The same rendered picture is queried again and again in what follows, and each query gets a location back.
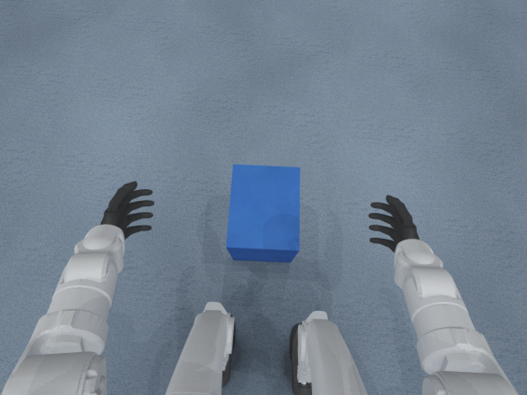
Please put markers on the robot right thigh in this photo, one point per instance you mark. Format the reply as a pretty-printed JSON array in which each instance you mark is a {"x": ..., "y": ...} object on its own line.
[{"x": 333, "y": 370}]

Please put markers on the robot left upper arm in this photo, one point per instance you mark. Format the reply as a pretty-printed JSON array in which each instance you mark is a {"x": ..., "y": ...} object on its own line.
[{"x": 75, "y": 373}]

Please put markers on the robot left forearm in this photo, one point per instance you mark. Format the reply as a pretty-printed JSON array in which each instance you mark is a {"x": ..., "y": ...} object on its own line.
[{"x": 76, "y": 318}]

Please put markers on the robot left hand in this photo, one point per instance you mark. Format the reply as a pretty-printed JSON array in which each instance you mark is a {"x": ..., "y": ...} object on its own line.
[{"x": 120, "y": 206}]

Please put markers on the robot right forearm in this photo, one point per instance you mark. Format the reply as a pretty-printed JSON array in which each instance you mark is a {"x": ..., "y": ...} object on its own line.
[{"x": 447, "y": 339}]

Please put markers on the robot right upper arm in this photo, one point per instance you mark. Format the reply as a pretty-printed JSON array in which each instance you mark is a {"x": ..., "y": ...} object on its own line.
[{"x": 465, "y": 383}]

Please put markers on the robot left foot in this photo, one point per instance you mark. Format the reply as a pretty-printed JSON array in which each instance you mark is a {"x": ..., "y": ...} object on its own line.
[{"x": 226, "y": 372}]

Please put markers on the carton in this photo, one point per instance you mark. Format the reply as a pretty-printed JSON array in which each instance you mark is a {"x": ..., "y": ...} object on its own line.
[{"x": 264, "y": 213}]

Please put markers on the robot right hand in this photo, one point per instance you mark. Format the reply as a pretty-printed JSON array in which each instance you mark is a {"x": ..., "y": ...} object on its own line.
[{"x": 401, "y": 221}]

